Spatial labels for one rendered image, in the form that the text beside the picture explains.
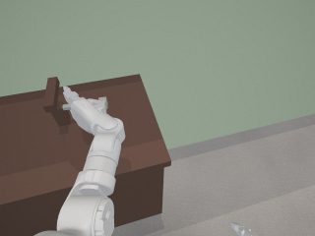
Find tap lever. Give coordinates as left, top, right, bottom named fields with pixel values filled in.
left=62, top=96, right=108, bottom=110

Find counter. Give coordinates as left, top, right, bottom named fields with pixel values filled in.
left=0, top=74, right=171, bottom=236

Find robot left upper arm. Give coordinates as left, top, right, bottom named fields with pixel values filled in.
left=33, top=195, right=114, bottom=236

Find left robot hand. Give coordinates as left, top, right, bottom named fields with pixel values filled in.
left=63, top=86, right=107, bottom=134

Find robot left forearm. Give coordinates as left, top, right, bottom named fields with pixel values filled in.
left=57, top=113, right=126, bottom=229

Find right robot hand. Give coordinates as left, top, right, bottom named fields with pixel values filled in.
left=230, top=222, right=257, bottom=236

